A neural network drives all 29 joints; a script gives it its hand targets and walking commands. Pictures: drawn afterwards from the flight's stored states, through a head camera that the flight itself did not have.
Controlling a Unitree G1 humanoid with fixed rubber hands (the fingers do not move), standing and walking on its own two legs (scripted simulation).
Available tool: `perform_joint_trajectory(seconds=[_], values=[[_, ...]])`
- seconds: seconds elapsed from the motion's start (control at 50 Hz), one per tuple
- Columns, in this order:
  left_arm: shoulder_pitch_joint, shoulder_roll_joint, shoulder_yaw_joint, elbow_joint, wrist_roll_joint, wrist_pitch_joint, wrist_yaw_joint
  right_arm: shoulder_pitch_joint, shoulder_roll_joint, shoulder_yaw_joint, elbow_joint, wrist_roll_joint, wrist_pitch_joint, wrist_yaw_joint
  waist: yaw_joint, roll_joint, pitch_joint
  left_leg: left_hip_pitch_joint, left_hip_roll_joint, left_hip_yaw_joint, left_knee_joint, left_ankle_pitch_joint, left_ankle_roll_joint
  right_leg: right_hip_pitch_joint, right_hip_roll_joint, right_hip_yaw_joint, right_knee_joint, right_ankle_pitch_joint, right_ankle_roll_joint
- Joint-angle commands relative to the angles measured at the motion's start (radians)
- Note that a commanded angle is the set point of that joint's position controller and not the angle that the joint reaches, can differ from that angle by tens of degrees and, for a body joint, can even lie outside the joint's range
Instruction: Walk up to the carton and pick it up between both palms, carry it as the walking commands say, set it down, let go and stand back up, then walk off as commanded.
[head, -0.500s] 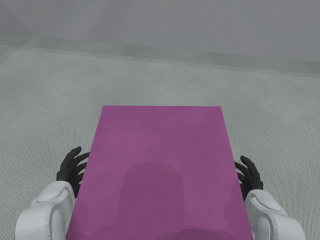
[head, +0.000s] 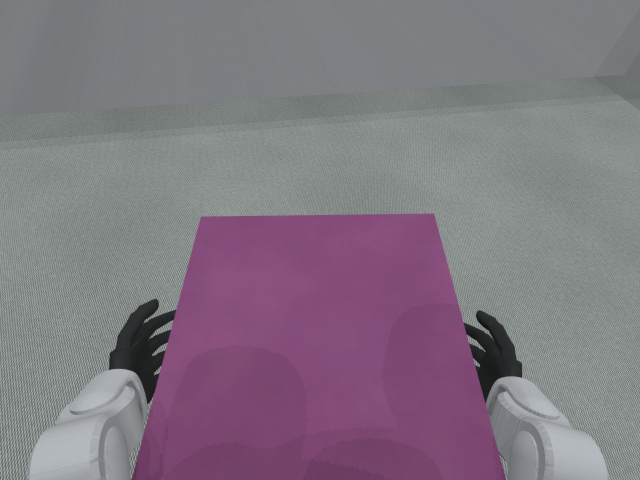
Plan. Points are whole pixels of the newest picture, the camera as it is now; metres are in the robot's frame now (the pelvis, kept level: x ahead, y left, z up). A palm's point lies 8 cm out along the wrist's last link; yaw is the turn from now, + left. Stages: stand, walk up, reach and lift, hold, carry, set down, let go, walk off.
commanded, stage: carry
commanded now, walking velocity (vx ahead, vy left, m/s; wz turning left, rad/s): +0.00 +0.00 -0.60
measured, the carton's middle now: (319, 368) +0.27 +0.01 +0.00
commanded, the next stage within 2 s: none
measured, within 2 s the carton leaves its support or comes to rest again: neither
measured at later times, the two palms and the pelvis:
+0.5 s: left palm (246, 372) +0.23 +0.08 +0.07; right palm out of the picture +0.12 -0.28 +0.07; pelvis -0.04 -0.03 +0.00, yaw -17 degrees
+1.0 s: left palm (354, 401) +0.21 -0.03 +0.06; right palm out of the picture -0.02 -0.33 +0.06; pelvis -0.08 -0.04 -0.01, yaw -35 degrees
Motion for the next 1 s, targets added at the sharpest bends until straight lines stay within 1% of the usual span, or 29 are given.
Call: perform_joint_trajectory(seconds=[0.0,0.04,0.08,0.1,0.12,0.14,0.16,0.18,0.2,0.24,0.3,0.4,0.44,0.46,0.48,0.5,0.52,0.54,0.56,0.62,0.64,0.7,0.74,0.76,0.78,0.8,0.82,0.88,0.98], values=[[-0.492,-0.739,-0.918,-0.202,-0.308,-0.014,-0.058,-0.473,0.718,0.81,-0.302,0.247,-0.038,0.12,-0.006,0.132,-0.283,0.23,0.369,-0.244,-0.216,0.441,0.146,-0.043,-0.092,0.003,0.093,-0.033,0.018],[-0.524,-0.747,-0.942,-0.229,-0.336,-0.015,-0.061,-0.468,0.706,0.794,-0.322,0.237,-0.04,0.114,-0.009,0.223,-0.316,0.251,0.31,-0.139,-0.17,0.479,0.098,0.036,-0.052,-0.059,-0.033,-0.03,0.013],[-0.504,-0.731,-0.938,-0.221,-0.335,-0.009,-0.059,-0.436,0.677,0.791,-0.32,0.233,-0.035,0.111,-0.013,0.273,-0.317,0.255,0.317,-0.109,-0.156,0.45,0.084,0.09,-0.03,-0.111,-0.149,-0.021,0.02],[-0.5,-0.722,-0.926,-0.22,-0.336,-0.013,-0.06,-0.427,0.681,0.796,-0.299,0.23,-0.03,0.109,-0.005,0.21,-0.331,0.261,0.313,-0.086,-0.124,0.432,0.071,0.145,-0.02,-0.129,-0.254,0.015,0.013],[-0.493,-0.743,-0.929,-0.211,-0.344,-0.005,-0.058,-0.418,0.667,0.782,-0.314,0.223,-0.029,0.106,0.0,0.221,-0.332,0.239,0.303,-0.056,-0.08,0.418,0.039,0.203,-0.017,-0.137,-0.353,0.104,0.006],[-0.474,-0.74,-0.915,-0.186,-0.342,0.003,-0.06,-0.418,0.671,0.791,-0.307,0.22,-0.022,0.103,0.001,0.148,-0.327,0.176,0.265,-0.024,-0.004,0.351,0.005,0.283,-0.031,-0.09,-0.414,0.17,-0.01],[-0.453,-0.721,-0.911,-0.175,-0.344,0.002,-0.063,-0.399,0.661,0.791,-0.301,0.211,-0.019,0.098,0.009,0.004,-0.346,0.027,0.201,0.005,0.13,0.145,-0.038,0.438,-0.127,0.07,-0.443,0.343,-0.052],[-0.393,-0.702,-0.886,-0.144,-0.323,-0.004,-0.062,-0.441,0.657,0.816,-0.338,0.223,-0.014,0.101,0.022,-0.252,-0.358,-0.191,0.074,0.03,0.29,-0.275,-0.08,0.537,-0.347,0.389,-0.451,0.705,-0.155],[-0.407,-0.716,-0.893,-0.165,-0.325,-0.001,-0.056,-0.44,0.678,0.813,-0.307,0.228,-0.009,0.108,0.016,-0.225,-0.342,-0.232,0.039,-0.045,0.381,-0.392,-0.095,0.501,-0.372,0.411,-0.419,0.804,-0.21],[-0.44,-0.707,-0.883,-0.195,-0.31,-0.008,-0.059,-0.485,0.722,0.842,-0.278,0.258,-0.013,0.124,0.013,-0.13,-0.349,-0.251,0.037,-0.098,0.416,-0.302,-0.08,0.474,-0.349,0.359,-0.452,0.681,-0.21],[-0.491,-0.759,-0.88,-0.235,-0.297,-0.025,-0.055,-0.527,0.809,0.871,-0.277,0.307,-0.026,0.143,0.014,-0.134,-0.369,-0.182,0.03,-0.094,0.312,-0.204,-0.072,0.444,-0.285,0.275,-0.47,0.538,-0.192],[-0.43,-0.739,-0.878,-0.211,-0.265,-0.031,-0.045,-0.531,0.778,0.881,-0.318,0.309,-0.038,0.139,0.02,-0.131,-0.394,-0.048,-0.028,-0.094,0.087,-0.174,-0.048,0.384,-0.257,0.329,-0.49,0.383,-0.182],[-0.439,-0.718,-0.886,-0.215,-0.266,-0.028,-0.04,-0.489,0.768,0.862,-0.279,0.297,-0.032,0.136,0.005,-0.108,-0.39,0.095,-0.033,-0.07,-0.093,-0.099,-0.029,0.301,-0.215,0.315,-0.478,0.28,-0.151],[-0.459,-0.712,-0.898,-0.22,-0.272,-0.024,-0.043,-0.473,0.762,0.847,-0.27,0.286,-0.034,0.133,-0.008,-0.067,-0.418,0.232,0.027,-0.117,-0.171,-0.058,-0.005,0.217,-0.186,0.272,-0.411,0.278,-0.117],[-0.472,-0.721,-0.923,-0.226,-0.275,-0.016,-0.047,-0.455,0.747,0.819,-0.258,0.269,-0.038,0.136,-0.018,0.103,-0.379,0.286,0.159,-0.258,-0.234,-0.068,0.052,0.057,-0.109,0.189,-0.325,0.158,-0.037],[-0.493,-0.728,-0.917,-0.224,-0.273,-0.009,-0.045,-0.456,0.74,0.802,-0.251,0.271,-0.036,0.132,-0.015,0.319,-0.312,0.254,0.345,-0.409,-0.303,0.045,0.13,-0.037,-0.006,0.066,-0.099,-0.002,-0.005],[-0.54,-0.739,-0.93,-0.245,-0.287,-0.01,-0.048,-0.464,0.739,0.808,-0.272,0.285,-0.037,0.133,-0.02,0.321,-0.272,0.245,0.456,-0.432,-0.32,0.244,0.2,-0.11,-0.03,0.025,0.092,-0.08,0.01],[-0.551,-0.746,-0.937,-0.249,-0.299,-0.015,-0.052,-0.493,0.737,0.816,-0.298,0.279,-0.038,0.132,-0.012,0.183,-0.26,0.213,0.425,-0.354,-0.287,0.355,0.191,-0.058,-0.073,0.026,0.153,-0.068,0.022],[-0.541,-0.744,-0.936,-0.235,-0.306,-0.014,-0.057,-0.486,0.722,0.809,-0.299,0.26,-0.036,0.125,-0.009,0.141,-0.266,0.216,0.413,-0.308,-0.271,0.366,0.175,-0.061,-0.086,0.027,0.154,-0.04,0.02],[-0.515,-0.748,-0.937,-0.219,-0.327,-0.008,-0.06,-0.494,0.7,0.807,-0.342,0.25,-0.035,0.117,-0.003,0.185,-0.296,0.204,0.299,-0.105,-0.181,0.452,0.088,0.071,-0.055,-0.052,-0.032,-0.009,0.017],[-0.514,-0.742,-0.938,-0.214,-0.33,-0.005,-0.055,-0.459,0.683,0.79,-0.328,0.244,-0.033,0.113,-0.009,0.237,-0.307,0.229,0.311,-0.112,-0.172,0.462,0.083,0.086,-0.031,-0.088,-0.082,-0.014,0.018],[-0.512,-0.75,-0.935,-0.218,-0.341,0.002,-0.056,-0.44,0.677,0.792,-0.325,0.235,-0.023,0.109,-0.002,0.236,-0.329,0.268,0.31,-0.055,-0.088,0.466,0.043,0.183,-0.007,-0.139,-0.323,0.071,0.012],[-0.465,-0.731,-0.913,-0.159,-0.334,0.013,-0.055,-0.379,0.654,0.772,-0.283,0.208,-0.014,0.102,0.004,0.099,-0.341,0.125,0.237,-0.002,0.114,0.369,-0.036,0.389,-0.084,-0.002,-0.442,0.287,-0.027],[-0.425,-0.707,-0.892,-0.13,-0.32,0.007,-0.056,-0.429,0.645,0.801,-0.324,0.217,-0.011,0.101,0.018,-0.167,-0.334,-0.129,0.131,0.044,0.3,-0.045,-0.078,0.533,-0.28,0.284,-0.434,0.681,-0.117],[-0.385,-0.703,-0.877,-0.113,-0.304,0.012,-0.05,-0.432,0.645,0.802,-0.302,0.225,0.0,0.109,0.019,-0.261,-0.317,-0.208,0.059,-0.02,0.366,-0.391,-0.091,0.493,-0.362,0.398,-0.408,0.865,-0.204],[-0.412,-0.706,-0.877,-0.149,-0.302,0.011,-0.047,-0.417,0.678,0.8,-0.25,0.234,0.004,0.119,0.016,-0.157,-0.336,-0.209,0.052,-0.071,0.393,-0.387,-0.092,0.491,-0.364,0.386,-0.417,0.797,-0.222],[-0.453,-0.725,-0.889,-0.18,-0.304,0.005,-0.05,-0.461,0.714,0.825,-0.259,0.255,-0.003,0.13,0.012,-0.123,-0.315,-0.226,0.055,-0.087,0.397,-0.34,-0.085,0.476,-0.35,0.349,-0.434,0.757,-0.223],[-0.504,-0.777,-0.884,-0.216,-0.288,-0.014,-0.049,-0.55,0.805,0.876,-0.298,0.314,-0.021,0.15,0.009,-0.144,-0.347,-0.155,0.035,-0.093,0.285,-0.209,-0.078,0.426,-0.279,0.251,-0.411,0.716,-0.186],[-0.459,-0.762,-0.893,-0.229,-0.263,-0.033,-0.033,-0.516,0.787,0.869,-0.315,0.326,-0.039,0.154,0.0,-0.114,-0.429,0.024,0.005,-0.079,0.01,-0.106,-0.05,0.394,-0.247,0.266,-0.354,0.792,-0.157]])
